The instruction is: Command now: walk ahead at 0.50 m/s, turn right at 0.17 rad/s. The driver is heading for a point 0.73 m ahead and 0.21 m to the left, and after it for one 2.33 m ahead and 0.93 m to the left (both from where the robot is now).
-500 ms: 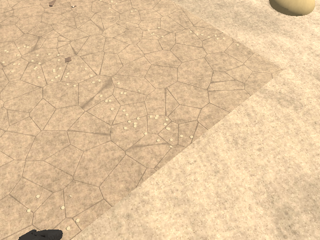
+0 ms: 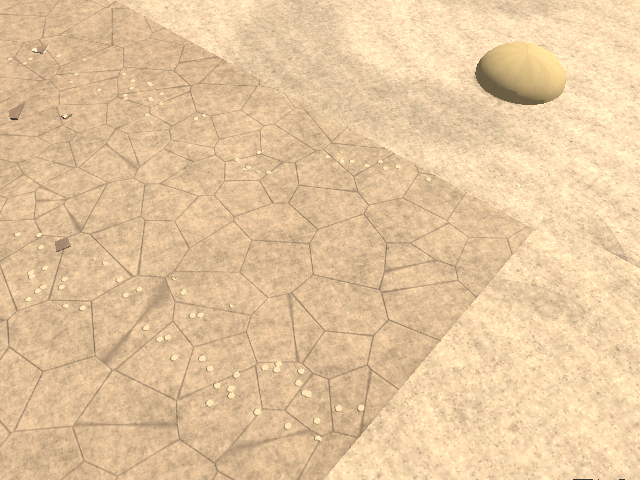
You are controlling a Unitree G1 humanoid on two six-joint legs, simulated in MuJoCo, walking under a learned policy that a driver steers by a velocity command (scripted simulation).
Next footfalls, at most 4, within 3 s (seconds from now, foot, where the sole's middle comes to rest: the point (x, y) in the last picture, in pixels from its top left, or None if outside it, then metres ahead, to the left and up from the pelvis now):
0.42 right None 0.40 -0.15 -0.76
1.00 left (282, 408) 0.66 0.13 -0.82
1.40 right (326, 308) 0.94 0.04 -0.82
1.80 left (248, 369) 0.76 0.22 -0.82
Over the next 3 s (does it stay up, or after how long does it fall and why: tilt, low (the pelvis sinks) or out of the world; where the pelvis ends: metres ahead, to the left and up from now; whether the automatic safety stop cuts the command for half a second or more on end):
stays up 0.81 0.13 -0.05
